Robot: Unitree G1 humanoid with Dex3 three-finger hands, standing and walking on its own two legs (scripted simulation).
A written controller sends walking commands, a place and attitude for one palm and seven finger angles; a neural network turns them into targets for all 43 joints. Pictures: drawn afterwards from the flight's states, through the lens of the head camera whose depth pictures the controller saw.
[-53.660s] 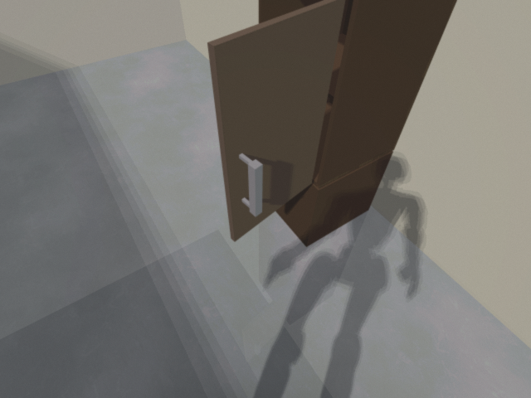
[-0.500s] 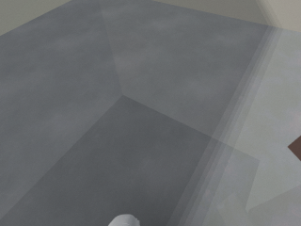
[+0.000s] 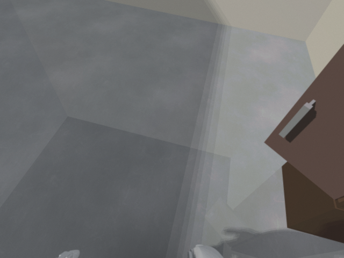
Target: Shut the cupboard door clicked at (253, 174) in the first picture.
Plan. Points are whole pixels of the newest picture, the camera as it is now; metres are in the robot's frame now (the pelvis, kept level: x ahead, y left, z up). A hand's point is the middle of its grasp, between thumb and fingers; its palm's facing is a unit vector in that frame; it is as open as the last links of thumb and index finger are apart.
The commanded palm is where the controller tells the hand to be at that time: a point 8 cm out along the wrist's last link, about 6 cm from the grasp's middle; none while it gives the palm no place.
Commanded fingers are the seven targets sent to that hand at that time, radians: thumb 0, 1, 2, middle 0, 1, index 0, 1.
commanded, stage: turn to face it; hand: left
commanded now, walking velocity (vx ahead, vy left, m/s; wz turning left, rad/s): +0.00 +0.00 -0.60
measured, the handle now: (297, 118) +0.63 -0.45 -0.11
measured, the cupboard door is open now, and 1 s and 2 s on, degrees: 54 54 54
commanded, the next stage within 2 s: take the last steps up to it in 1.22 s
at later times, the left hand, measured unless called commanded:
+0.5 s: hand (122, 256) +0.14 +0.13 -0.15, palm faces -0.29 -0.92 -0.26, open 7.4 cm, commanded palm none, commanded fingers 0.00 0.90 0.90 -0.20 -0.30 -0.20 -0.30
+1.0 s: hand (131, 220) +0.23 +0.12 -0.16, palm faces -0.56 -0.80 -0.23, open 7.4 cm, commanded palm none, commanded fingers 0.00 0.90 0.90 -0.20 -0.30 -0.20 -0.30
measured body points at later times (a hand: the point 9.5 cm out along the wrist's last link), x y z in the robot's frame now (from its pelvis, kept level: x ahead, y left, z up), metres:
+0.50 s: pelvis +0.00 -0.04 +0.00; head +0.04 -0.07 +0.44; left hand +0.16 +0.17 -0.13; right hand -0.01 -0.32 -0.15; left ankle +0.04 +0.11 -0.67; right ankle -0.04 -0.13 -0.74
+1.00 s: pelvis +0.03 +0.00 +0.00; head +0.07 -0.02 +0.45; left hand +0.26 +0.16 -0.15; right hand -0.07 -0.25 -0.13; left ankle +0.08 +0.09 -0.74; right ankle -0.07 -0.11 -0.69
